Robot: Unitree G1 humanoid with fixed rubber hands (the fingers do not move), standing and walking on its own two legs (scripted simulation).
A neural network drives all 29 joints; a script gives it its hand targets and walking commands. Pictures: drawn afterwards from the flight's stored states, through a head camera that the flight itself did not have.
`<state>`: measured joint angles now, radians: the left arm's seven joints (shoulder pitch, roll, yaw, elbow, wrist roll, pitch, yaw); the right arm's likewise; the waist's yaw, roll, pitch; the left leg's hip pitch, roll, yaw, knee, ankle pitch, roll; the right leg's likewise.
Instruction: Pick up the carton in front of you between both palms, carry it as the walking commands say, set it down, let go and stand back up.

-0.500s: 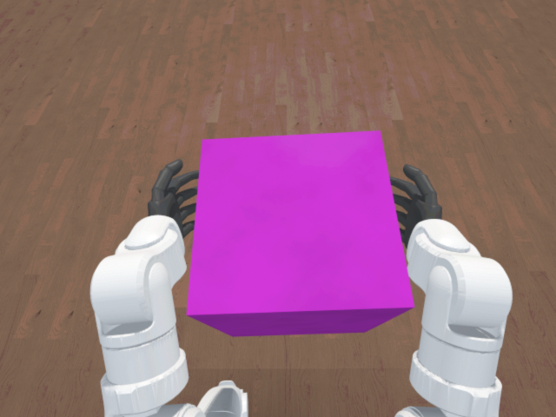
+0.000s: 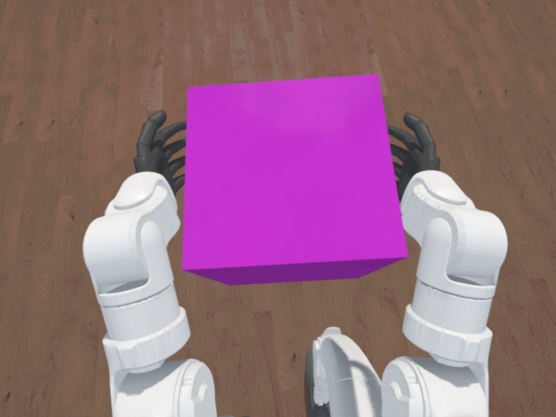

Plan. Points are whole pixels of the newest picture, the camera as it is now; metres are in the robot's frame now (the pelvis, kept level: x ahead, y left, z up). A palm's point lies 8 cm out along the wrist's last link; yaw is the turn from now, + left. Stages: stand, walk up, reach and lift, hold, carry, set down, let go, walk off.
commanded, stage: carry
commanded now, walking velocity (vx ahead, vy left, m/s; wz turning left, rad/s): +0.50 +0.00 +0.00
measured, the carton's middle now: (289, 200) +0.37 -0.02 +0.05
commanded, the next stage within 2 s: none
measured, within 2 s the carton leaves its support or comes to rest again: neither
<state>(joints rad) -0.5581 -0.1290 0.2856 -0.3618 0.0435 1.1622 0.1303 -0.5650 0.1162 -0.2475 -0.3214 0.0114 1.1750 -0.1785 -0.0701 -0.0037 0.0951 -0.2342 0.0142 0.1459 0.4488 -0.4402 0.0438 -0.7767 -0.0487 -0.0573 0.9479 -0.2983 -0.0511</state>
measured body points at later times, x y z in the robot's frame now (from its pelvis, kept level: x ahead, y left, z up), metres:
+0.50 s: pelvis +0.35 +0.00 +0.02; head +0.37 +0.00 +0.47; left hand +0.72 +0.15 +0.18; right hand +0.71 -0.15 +0.18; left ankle +0.48 +0.08 -0.68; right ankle +0.21 -0.10 -0.70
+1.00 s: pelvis +0.66 -0.04 +0.06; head +0.69 -0.04 +0.51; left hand +1.01 +0.13 +0.20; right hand +1.03 -0.17 +0.20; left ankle +0.52 +0.08 -0.58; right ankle +0.74 -0.11 -0.65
